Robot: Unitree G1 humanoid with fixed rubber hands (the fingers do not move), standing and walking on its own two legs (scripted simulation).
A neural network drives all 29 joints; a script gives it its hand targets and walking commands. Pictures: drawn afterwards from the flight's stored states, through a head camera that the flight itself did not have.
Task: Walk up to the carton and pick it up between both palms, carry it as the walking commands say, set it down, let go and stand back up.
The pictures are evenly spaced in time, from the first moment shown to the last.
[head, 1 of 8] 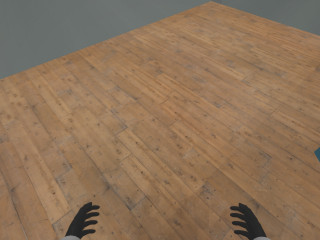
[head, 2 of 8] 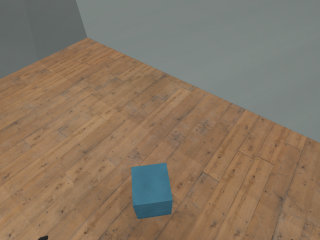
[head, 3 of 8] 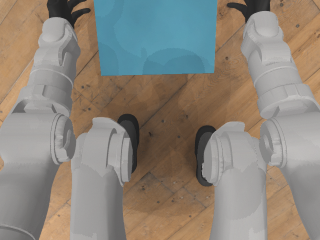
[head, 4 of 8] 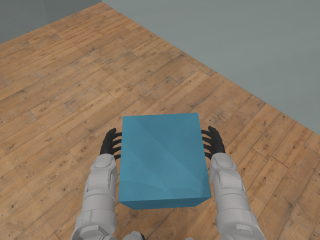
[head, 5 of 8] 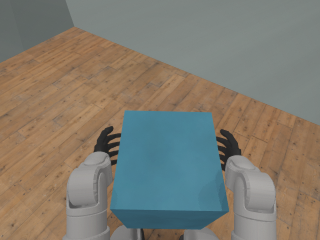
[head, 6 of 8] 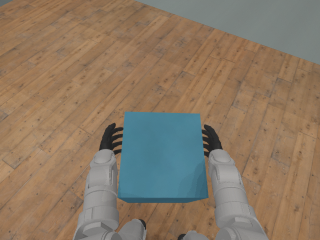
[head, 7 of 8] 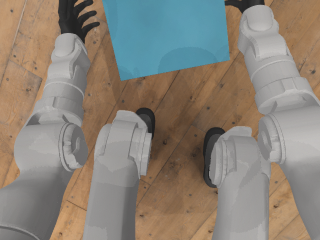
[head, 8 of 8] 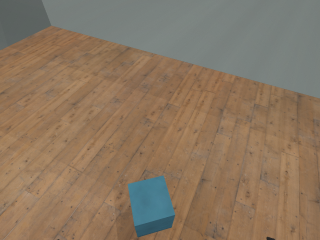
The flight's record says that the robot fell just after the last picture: no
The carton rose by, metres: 0.67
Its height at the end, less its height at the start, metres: +0.00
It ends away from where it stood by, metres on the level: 0.73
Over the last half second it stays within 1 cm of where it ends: yes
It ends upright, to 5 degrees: yes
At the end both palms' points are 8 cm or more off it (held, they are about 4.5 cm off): yes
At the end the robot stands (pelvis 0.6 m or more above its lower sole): yes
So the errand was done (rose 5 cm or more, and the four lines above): yes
